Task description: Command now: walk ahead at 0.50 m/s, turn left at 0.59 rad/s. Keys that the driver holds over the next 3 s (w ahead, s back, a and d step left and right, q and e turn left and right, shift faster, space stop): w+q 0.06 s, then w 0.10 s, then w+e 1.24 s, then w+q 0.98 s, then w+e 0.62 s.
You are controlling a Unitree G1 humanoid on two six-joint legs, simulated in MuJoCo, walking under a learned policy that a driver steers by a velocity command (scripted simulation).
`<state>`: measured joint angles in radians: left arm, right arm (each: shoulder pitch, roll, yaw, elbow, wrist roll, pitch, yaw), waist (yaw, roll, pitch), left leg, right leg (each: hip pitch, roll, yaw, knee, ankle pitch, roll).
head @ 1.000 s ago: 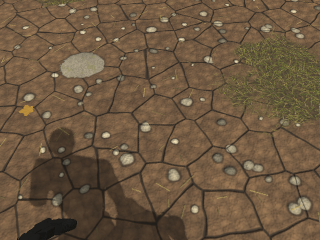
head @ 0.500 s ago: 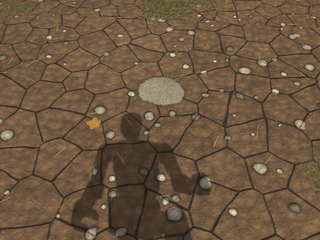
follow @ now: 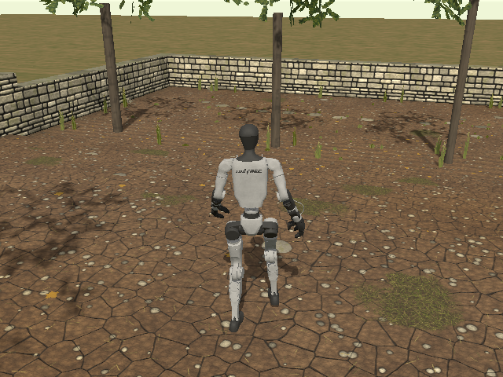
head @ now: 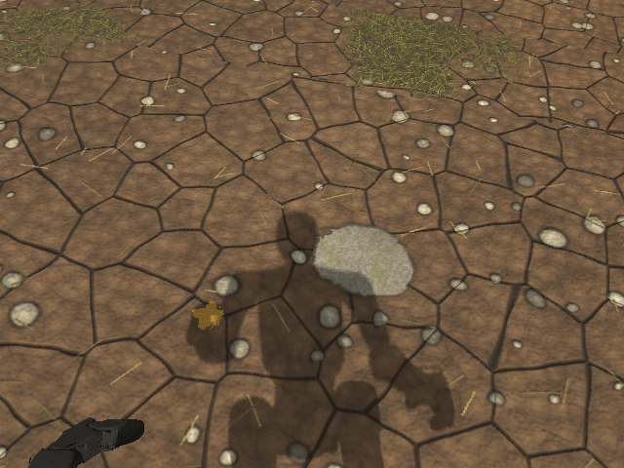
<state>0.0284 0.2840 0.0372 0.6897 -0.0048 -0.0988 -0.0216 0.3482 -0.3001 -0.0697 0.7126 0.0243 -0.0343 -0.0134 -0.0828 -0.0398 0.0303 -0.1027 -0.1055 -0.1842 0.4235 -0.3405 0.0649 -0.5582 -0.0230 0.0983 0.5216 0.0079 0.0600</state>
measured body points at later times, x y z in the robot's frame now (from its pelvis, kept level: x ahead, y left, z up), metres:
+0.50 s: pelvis +0.26 +0.00 +0.00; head +0.29 +0.01 +0.45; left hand +0.22 +0.29 -0.13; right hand +0.53 -0.20 -0.06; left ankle +0.37 +0.13 -0.73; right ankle +0.17 -0.14 -0.74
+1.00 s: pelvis +0.51 -0.04 -0.02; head +0.54 -0.06 +0.43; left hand +0.80 +0.12 -0.09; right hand +0.44 -0.33 -0.14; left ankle +0.37 +0.13 -0.73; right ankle +0.60 -0.16 -0.74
